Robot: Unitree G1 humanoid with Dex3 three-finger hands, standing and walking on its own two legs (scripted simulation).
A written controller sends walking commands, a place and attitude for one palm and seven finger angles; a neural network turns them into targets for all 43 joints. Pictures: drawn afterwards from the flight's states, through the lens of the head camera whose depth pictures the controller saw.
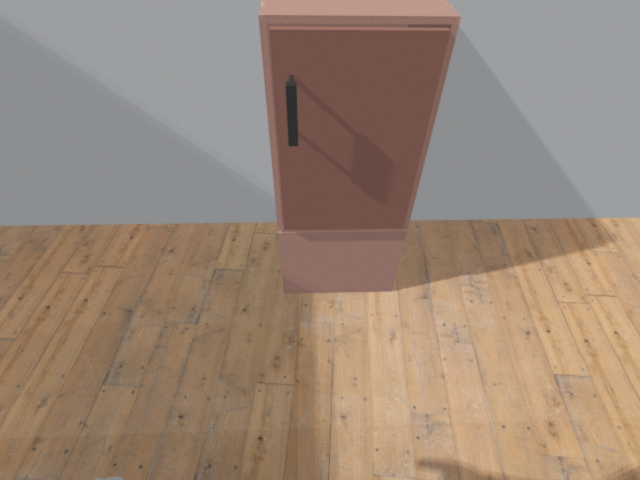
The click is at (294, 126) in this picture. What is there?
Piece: cupboard door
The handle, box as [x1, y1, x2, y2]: [286, 75, 297, 145]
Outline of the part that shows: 289,75 289,80 286,81 288,141 289,145 297,145 296,86 295,81 293,80 293,75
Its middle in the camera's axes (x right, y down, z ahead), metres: -0.07 -0.30 +0.91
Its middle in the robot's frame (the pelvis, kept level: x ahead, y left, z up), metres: +0.88 +0.12 +0.03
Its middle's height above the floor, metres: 0.80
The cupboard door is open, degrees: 0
